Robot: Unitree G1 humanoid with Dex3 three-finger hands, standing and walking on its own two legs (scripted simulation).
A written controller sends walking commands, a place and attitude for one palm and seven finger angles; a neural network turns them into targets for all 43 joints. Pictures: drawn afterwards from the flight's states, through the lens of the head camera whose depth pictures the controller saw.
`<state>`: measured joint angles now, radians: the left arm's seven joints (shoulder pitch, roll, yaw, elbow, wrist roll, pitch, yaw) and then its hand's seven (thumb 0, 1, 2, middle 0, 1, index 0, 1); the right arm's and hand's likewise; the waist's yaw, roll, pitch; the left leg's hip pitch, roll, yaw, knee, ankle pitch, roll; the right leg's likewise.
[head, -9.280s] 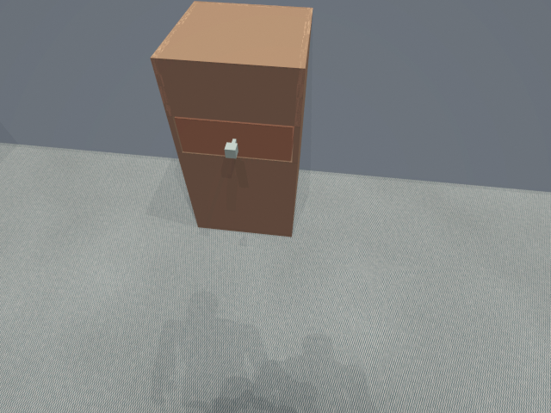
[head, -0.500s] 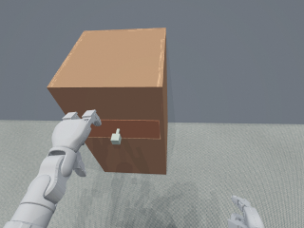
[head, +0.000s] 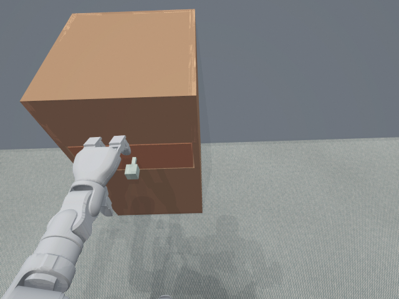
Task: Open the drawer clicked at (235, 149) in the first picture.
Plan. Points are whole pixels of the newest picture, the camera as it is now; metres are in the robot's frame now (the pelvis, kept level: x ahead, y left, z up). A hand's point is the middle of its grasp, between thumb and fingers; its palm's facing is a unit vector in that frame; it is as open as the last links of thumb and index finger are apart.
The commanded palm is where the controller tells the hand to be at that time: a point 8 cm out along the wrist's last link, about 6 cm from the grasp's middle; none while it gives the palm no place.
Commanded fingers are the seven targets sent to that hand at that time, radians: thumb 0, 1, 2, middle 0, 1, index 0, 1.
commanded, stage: move the hooked fingers above the handle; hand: left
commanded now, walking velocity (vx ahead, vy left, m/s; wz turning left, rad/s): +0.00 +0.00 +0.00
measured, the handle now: (133, 167) +0.52 +0.25 -0.21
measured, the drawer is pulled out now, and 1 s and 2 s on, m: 0.00 0.00 0.00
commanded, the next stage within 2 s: none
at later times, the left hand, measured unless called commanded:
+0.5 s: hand (120, 169) +0.43 +0.23 -0.08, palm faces -0.06 -0.04 -1.00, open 13.8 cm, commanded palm +0.42 +0.24 -0.04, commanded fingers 0.00 -0.50 0.30 -0.30 -1.20 -0.30 -1.20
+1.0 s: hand (127, 167) +0.48 +0.24 -0.15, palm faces +0.02 -0.04 -1.00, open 13.7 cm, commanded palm +0.47 +0.23 -0.09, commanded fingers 0.00 -0.50 0.30 -0.30 -1.20 -0.30 -1.20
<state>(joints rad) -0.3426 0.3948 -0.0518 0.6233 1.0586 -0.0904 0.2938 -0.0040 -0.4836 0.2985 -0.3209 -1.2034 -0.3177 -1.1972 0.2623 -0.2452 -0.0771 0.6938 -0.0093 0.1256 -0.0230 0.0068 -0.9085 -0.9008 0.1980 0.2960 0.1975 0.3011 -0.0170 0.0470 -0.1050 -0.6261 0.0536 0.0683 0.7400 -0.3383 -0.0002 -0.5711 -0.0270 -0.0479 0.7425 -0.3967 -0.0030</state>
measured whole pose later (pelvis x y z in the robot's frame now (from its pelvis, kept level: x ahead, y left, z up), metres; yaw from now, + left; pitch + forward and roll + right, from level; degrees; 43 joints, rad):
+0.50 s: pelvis -0.03 +0.01 -0.06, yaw -1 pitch +25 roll -2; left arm -0.68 0.48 0.04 1.03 1.16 -0.17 0.44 0.00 -0.48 0.30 -0.32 -1.20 -0.32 -1.20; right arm 0.29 -0.24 -0.07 0.74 -0.05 0.09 -0.01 0.00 -0.91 -0.90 0.20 0.30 0.20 0.30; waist -0.11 0.05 -0.19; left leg -1.09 0.08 0.04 1.09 -0.43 0.02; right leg -1.01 -0.01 -0.06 1.06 -0.48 0.00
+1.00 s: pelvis -0.05 +0.02 -0.12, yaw -3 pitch +33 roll -5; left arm -0.86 0.59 0.11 1.08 1.21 -0.14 0.48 0.00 -0.48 0.30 -0.37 -1.25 -0.34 -1.21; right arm 0.29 -0.24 -0.03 0.72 -0.08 0.09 0.02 0.00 -0.91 -0.90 0.20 0.30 0.20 0.30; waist -0.18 0.07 -0.19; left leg -1.47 0.10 0.01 1.40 -0.52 0.04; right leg -1.37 -0.01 -0.07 1.34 -0.55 0.02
